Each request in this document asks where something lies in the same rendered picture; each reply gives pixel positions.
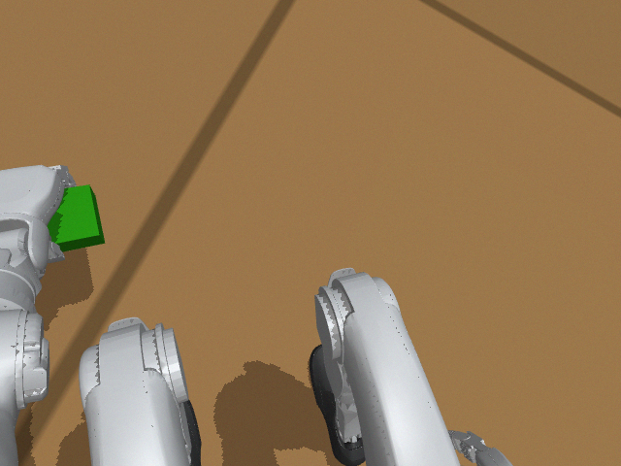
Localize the right robot hand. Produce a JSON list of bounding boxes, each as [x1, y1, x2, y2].
[[447, 430, 513, 466]]

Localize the right robot foot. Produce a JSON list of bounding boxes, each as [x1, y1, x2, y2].
[[310, 344, 365, 466]]

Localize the left robot hand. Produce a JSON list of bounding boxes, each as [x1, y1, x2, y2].
[[0, 165, 77, 263]]

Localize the left robot arm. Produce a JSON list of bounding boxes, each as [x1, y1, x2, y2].
[[0, 213, 49, 466]]

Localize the small box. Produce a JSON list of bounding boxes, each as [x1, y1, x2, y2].
[[47, 184, 105, 252]]

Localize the left robot foot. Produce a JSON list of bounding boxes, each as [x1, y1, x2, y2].
[[183, 400, 202, 466]]

